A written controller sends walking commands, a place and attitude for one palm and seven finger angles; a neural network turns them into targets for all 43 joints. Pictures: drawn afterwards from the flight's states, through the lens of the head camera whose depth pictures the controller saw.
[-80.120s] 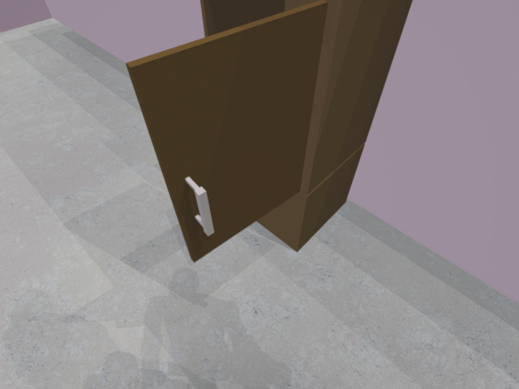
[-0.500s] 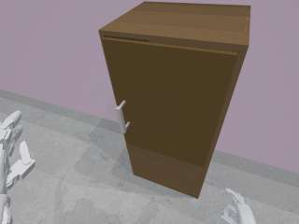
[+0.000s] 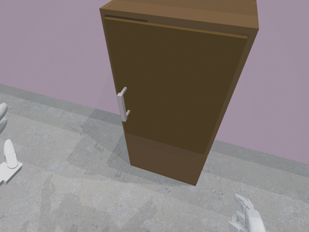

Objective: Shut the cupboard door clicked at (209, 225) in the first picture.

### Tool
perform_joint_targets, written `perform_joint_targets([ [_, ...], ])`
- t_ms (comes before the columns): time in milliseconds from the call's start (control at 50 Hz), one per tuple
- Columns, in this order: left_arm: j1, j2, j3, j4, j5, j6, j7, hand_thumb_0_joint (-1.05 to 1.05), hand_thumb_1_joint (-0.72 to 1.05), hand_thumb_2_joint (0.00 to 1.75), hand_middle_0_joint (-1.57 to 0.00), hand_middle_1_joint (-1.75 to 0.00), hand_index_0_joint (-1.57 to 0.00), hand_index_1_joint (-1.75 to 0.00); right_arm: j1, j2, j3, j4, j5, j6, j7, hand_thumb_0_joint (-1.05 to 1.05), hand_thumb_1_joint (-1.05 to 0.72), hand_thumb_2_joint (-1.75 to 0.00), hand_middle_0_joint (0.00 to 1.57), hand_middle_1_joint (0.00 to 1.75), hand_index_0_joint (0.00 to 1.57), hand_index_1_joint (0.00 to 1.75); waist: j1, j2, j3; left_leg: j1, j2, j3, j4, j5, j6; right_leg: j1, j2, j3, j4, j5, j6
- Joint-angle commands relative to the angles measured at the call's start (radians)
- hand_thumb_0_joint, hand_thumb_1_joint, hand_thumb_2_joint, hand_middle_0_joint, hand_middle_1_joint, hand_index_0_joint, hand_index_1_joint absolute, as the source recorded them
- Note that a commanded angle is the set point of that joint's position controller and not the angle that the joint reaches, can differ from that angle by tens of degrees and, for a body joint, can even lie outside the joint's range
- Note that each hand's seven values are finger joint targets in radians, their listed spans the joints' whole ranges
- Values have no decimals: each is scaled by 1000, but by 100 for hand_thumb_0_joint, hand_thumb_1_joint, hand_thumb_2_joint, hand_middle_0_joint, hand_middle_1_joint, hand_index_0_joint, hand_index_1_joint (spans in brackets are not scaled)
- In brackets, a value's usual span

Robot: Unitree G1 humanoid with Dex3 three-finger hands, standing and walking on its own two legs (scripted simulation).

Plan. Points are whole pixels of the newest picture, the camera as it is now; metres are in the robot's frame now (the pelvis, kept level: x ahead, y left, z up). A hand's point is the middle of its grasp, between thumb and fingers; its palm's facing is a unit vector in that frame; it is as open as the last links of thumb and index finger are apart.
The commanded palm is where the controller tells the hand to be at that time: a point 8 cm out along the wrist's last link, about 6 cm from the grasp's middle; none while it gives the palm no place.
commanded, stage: step back with the hand held close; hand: left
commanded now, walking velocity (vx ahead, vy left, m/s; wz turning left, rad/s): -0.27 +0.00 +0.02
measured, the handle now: (124, 104) +0.63 +0.17 -0.09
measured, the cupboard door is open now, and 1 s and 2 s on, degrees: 0 0 0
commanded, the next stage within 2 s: stop stepping back and stand still in 0.94 s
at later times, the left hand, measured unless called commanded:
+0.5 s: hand (3, 200) +0.14 +0.25 +0.17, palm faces +0.47 -0.75 -0.47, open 7.4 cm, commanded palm +0.08 +0.29 +0.18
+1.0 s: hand out of the picture +0.07 +0.24 +0.17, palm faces +0.38 -0.84 -0.40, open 7.4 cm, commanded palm -0.01 +0.29 +0.18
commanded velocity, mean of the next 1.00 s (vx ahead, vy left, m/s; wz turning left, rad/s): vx -0.38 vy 0.00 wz -0.04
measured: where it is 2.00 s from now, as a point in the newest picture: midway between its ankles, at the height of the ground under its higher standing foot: outside the picture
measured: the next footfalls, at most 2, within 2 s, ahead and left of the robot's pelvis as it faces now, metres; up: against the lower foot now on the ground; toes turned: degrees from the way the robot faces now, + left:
right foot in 0.84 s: -0.16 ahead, -0.14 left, +0.00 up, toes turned +4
left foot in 1.18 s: -0.06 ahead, +0.09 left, +0.00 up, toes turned -1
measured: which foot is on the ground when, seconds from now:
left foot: down 0.00-1.00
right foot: down 0.00-0.64, up 0.66-0.82, down 0.84-1.00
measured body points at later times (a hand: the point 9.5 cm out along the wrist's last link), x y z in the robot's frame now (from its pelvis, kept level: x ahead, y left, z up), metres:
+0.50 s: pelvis -0.05 -0.02 -0.01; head -0.05 -0.01 +0.44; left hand +0.11 +0.29 +0.20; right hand +0.12 -0.26 -0.09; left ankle +0.04 +0.09 -0.73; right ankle +0.02 -0.15 -0.73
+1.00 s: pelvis -0.14 -0.01 -0.01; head -0.11 +0.02 +0.44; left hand +0.05 +0.28 +0.20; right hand +0.06 -0.22 -0.08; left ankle +0.04 +0.09 -0.73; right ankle -0.20 -0.15 -0.73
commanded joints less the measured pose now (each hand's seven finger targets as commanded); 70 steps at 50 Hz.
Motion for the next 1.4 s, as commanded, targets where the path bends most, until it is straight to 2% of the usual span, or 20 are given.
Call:
perform_joint_targets([
  [0,-58,160,133,-195,6,-79,30,0,90,90,-20,-30,-20,-30,-92,-141,-51,-154,3,-72,-14,0,-90,-90,20,30,20,30,6,56,-59,-292,137,-152,-238,-340,34,258,20,27,51,98,-20],
  [180,-105,170,123,-229,17,-125,48,0,90,90,-20,-30,-20,-30,-69,-131,-50,-115,-15,-128,-10,0,-90,-90,20,30,20,30,-2,6,-40,-185,92,-131,-131,-328,6,50,-19,82,-87,-161,-49],
  [280,-89,171,151,-226,29,-151,47,0,90,90,-20,-30,-20,-30,-76,-145,-54,-110,-16,-148,-12,0,-90,-90,20,30,20,30,5,128,-54,-386,177,-211,-283,-444,45,262,69,14,113,2,-18],
  [360,-47,198,197,-191,32,-158,37,0,90,90,-20,-30,-20,-30,-68,-151,-68,-111,-20,-150,-3,0,-90,-90,20,30,20,30,11,100,-64,-497,176,-194,-223,-465,60,342,69,69,160,105,-24],
  [440,-62,189,148,-228,14,-146,45,0,90,90,-20,-30,-20,-30,-41,-112,-64,-94,-21,-140,20,0,-90,-90,20,30,20,30,-4,-111,-58,-227,31,-60,100,-286,-33,-20,-140,304,-145,-97,-118],
  [500,-79,202,133,-254,10,-131,66,0,90,90,-20,-30,-20,-30,-49,-89,-61,-70,-21,-116,25,0,-90,-90,20,30,20,30,-15,-186,-97,-43,4,-43,207,-150,-57,-142,-215,278,-214,-50,-157],
  [580,-60,221,164,-267,8,-135,79,0,90,90,-20,-30,-20,-30,-64,-112,-64,-80,-13,-107,-1,0,-90,-90,20,30,20,30,-23,-9,-61,-52,83,-147,-70,-189,-12,-154,-41,95,-100,-151,-63],
  [640,-56,200,201,-279,22,-160,63,0,90,90,-20,-30,-20,-30,-92,-146,-75,-97,-16,-141,-15,0,-90,-90,20,30,20,30,3,267,-94,-483,331,-411,-427,-611,95,271,140,-5,364,-82,-12],
  [680,-60,218,213,-295,16,-166,48,0,90,90,-20,-30,-20,-30,-102,-132,-84,-90,-26,-164,-9,0,-90,-90,20,30,20,30,11,169,-133,-362,335,-364,-351,-458,94,215,128,25,385,-138,-21],
  [760,-21,172,161,-265,-4,-157,35,0,90,90,-20,-30,-20,-30,-91,-126,-77,-49,-35,-188,10,0,-90,-90,20,30,20,30,3,196,-91,-203,287,-251,-282,-333,41,126,97,11,106,-158,-48],
  [840,-128,194,136,-289,-10,-190,30,0,90,90,-20,-30,-20,-30,-68,-124,-60,4,-50,-201,4,0,-90,-90,20,30,20,30,-1,136,-171,145,245,-162,-181,159,-24,-35,54,61,-96,-19,-50],
  [880,-200,175,94,-335,-3,-187,25,0,90,90,-20,-30,-20,-30,-46,-99,-72,15,-37,-199,7,0,-90,-90,20,30,20,30,-13,82,-343,395,210,-70,-70,546,-41,-54,52,33,-60,181,-36],
  [920,-146,222,146,-346,-20,-168,17,0,90,90,-20,-30,-20,-30,-98,-106,-82,-33,-19,-192,12,0,-90,-90,20,30,20,30,-4,57,-353,377,211,-67,-97,361,-23,-57,78,10,-31,67,-3],
  [960,-8,263,219,-304,-37,-148,9,0,90,90,-20,-30,-20,-30,-136,-99,-74,-79,-22,-164,18,0,-90,-90,20,30,20,30,8,78,-259,171,183,-63,-156,-32,-39,-28,51,35,-81,-95,-44],
  [1000,21,266,216,-290,-42,-150,9,0,90,90,-20,-30,-20,-30,-139,-70,-60,-88,-19,-134,17,0,-90,-90,20,30,20,30,-8,-34,-124,155,93,0,61,-156,-101,-259,-98,185,-237,-359,-140],
  [1040,47,267,212,-255,-20,-129,32,0,90,90,-20,-30,-20,-30,-95,-62,-54,-64,-37,-113,13,0,-90,-90,20,30,20,30,-9,-143,-21,146,21,-18,374,-134,-119,-446,-259,319,-338,-352,-226],
  [1080,-16,225,175,-201,-14,-99,50,0,90,90,-20,-30,-20,-30,-65,-66,-33,-62,-35,-102,4,0,-90,-90,20,30,20,30,-26,-124,36,13,50,-86,294,-133,-86,-290,-217,249,-242,-103,-191],
  [1160,-159,180,96,-84,0,-87,53,0,90,90,-20,-30,-20,-30,-59,-136,-42,-66,0,-142,-28,0,-90,-90,20,30,20,30,-12,-20,80,30,112,-159,-152,-33,-37,-94,24,67,-142,-46,-47],
  [1240,-144,157,85,-236,11,-106,49,0,90,90,-20,-30,-20,-30,-50,-130,-32,-67,-11,-188,-23,0,-90,-90,20,30,20,30,-5,202,-46,-37,225,-374,-456,-517,-12,92,89,15,62,-127,-21],
  [1380,20,189,138,-309,8,-82,56,0,90,90,-20,-30,-20,-30,-33,-99,-24,-65,-38,-199,5,0,-90,-90,20,30,20,30,-8,156,-131,-9,108,-153,-283,-257,-58,204,55,-14,-133,-85,-70],
])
